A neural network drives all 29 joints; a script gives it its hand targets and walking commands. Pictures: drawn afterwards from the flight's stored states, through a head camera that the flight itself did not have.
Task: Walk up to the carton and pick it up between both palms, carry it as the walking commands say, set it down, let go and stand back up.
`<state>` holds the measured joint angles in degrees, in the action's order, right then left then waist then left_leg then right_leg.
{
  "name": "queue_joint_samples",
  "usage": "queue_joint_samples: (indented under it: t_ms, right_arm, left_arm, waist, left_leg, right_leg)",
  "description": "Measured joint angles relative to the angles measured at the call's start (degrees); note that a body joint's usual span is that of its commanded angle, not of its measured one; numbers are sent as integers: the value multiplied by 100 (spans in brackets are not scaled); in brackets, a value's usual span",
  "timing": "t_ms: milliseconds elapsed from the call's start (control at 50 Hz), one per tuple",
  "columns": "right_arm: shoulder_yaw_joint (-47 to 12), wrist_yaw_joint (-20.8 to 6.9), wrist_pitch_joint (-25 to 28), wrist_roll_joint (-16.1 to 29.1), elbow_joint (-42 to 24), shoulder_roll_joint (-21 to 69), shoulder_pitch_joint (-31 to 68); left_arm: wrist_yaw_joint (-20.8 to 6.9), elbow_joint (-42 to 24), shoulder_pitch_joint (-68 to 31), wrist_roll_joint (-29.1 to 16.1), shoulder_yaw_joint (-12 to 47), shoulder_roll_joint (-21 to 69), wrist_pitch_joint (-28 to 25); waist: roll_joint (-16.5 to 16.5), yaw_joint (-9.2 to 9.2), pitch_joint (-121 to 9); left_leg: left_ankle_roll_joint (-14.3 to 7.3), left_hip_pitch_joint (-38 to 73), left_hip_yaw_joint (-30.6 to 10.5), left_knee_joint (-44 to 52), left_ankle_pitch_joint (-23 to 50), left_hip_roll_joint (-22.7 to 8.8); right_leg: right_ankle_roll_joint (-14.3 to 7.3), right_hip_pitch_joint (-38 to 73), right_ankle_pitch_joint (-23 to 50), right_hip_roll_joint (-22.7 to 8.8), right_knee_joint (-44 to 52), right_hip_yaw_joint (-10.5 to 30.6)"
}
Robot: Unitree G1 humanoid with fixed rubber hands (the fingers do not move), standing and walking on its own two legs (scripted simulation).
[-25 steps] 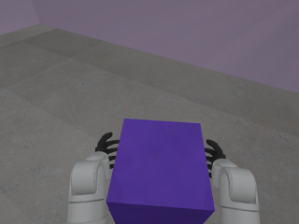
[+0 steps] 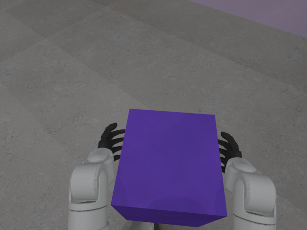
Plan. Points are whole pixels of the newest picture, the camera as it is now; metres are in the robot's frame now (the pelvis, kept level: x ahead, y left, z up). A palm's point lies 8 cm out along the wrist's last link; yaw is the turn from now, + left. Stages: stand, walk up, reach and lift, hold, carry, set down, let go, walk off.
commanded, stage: carry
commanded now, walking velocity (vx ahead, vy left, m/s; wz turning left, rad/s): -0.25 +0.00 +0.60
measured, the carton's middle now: (166, 172) +0.27 +0.00 -0.02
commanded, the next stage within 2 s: none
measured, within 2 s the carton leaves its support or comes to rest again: neither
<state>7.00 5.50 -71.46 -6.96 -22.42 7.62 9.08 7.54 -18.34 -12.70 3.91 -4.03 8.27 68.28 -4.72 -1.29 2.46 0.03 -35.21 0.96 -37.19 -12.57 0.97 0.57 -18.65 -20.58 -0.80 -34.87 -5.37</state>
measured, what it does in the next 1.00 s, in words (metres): walks backwards, turning left: left foot, then left foot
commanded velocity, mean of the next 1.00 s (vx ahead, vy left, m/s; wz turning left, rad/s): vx -0.25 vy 0.00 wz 0.60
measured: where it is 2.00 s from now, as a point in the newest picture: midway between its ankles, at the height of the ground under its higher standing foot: outside the picture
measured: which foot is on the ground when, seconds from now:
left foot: up 0.00-0.12, down 0.14-0.40, up 0.42-0.62, down 0.64-0.96, up 0.98-1.00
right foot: down 0.00-0.66, up 0.68-0.90, down 0.92-1.00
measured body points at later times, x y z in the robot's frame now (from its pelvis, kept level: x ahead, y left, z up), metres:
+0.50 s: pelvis -0.15 -0.02 -0.01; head -0.10 -0.03 +0.44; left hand +0.09 +0.19 +0.06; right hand +0.16 -0.09 +0.05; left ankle -0.11 +0.10 -0.67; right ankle -0.08 -0.12 -0.72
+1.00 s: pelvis -0.34 -0.09 -0.01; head -0.28 -0.10 +0.44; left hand -0.17 +0.18 +0.07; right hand -0.02 -0.06 +0.04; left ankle -0.29 +0.08 -0.70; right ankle -0.27 -0.16 -0.72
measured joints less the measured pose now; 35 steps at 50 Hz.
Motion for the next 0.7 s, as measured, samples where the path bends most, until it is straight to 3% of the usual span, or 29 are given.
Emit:
queue_joint_samples:
  t_ms: [80, 140, 180, 280, 360, 400, 420, 460, 520, 560, 620, 660, 700]
  right_arm:
    - [-89, 65, -94, 41, -343, -15, -131]
    - [-57, 67, -49, 86, -453, -8, -46]
    - [-42, 46, 50, 63, -275, 22, 141]
    - [-143, -6, 115, -43, 111, 64, 364]
    - [-213, 23, 43, -65, -124, 38, 223]
    - [-177, 40, 10, -96, -217, 37, 231]
    - [-140, 40, -1, -100, -217, 31, 202]
    - [-155, 44, -42, -73, -207, 9, 55]
    - [-181, 81, -123, 3, -164, 3, 31]
    - [-147, 83, -121, 26, -138, 6, 74]
    - [-3, 76, -73, 92, -146, 25, 183]
    - [58, 29, 31, 100, -21, 46, 288]
    - [-4, -9, 117, 51, 204, 52, 295]
  left_arm:
    - [-10, -288, 152, -50, 101, -24, 25]
    - [-30, -453, 103, 12, 114, -14, 4]
    - [-54, -424, -18, 85, -3, -1, -32]
    - [-72, -390, 48, 64, -230, -11, -60]
    - [-32, -444, 76, -82, -211, -17, -49]
    - [-41, -394, 57, -119, -179, -11, -123]
    - [-46, -310, 63, -112, -134, -10, -164]
    - [-46, -244, 133, -89, -59, -23, -112]
    - [-70, -303, 204, -18, -47, -32, 23]
    - [-85, -315, 194, 43, -23, -30, 32]
    - [-86, -325, 48, 129, 6, -6, 31]
    - [-83, -302, -65, 201, -38, 9, 21]
    - [-91, -212, -32, 222, -116, 2, 15]
  waist:
    - [239, 305, 48]
    - [447, 384, -15]
    - [715, 366, 39]
    - [516, 64, 152]
    - [270, -95, 120]
    - [66, -142, 161]
    - [-60, -122, 190]
    - [34, -30, 111]
    - [327, 160, 41]
    - [446, 282, -45]
    - [606, 390, -186]
    - [769, 478, -250]
    - [827, 380, -212]
  left_leg:
    - [36, 61, 181, -1231, -701, -186]
    - [55, 659, 258, -646, -524, -352]
    - [-35, 633, 338, -520, -508, -150]
    - [-188, 363, 304, -564, -200, -194]
    - [-153, 101, 66, -341, 257, -94]
    - [-95, 28, -99, -205, 505, -81]
    - [-29, -16, -196, -272, 247, -88]
    - [67, -298, -44, -1280, -870, -28]
    - [146, -347, 130, -2608, -1171, -164]
    - [182, -37, 158, -2447, -1128, -349]
    - [236, 683, 172, -1390, -1366, -493]
    - [234, 1006, 201, -602, -830, -385]
    - [144, 819, 176, -715, -688, -301]
  right_leg:
    - [-1, -203, -273, -366, -548, -320]
    - [53, -450, -417, -607, -977, -468]
    - [144, -716, -270, -876, -1364, -417]
    - [354, -1239, -1350, -532, -2287, 2]
    - [271, -991, -909, -251, -1648, 118]
    - [69, -731, -116, -130, -924, 13]
    - [-38, -675, 147, -105, -782, -111]
    - [-145, -701, 265, -280, -695, -262]
    - [-147, -741, 380, -558, -607, -416]
    - [-127, -834, 498, -699, -580, -549]
    - [-94, -1139, 609, -938, -754, -698]
    - [-22, -1395, 623, -1197, -1010, -724]
    - [202, -1605, -326, -1137, -1441, -493]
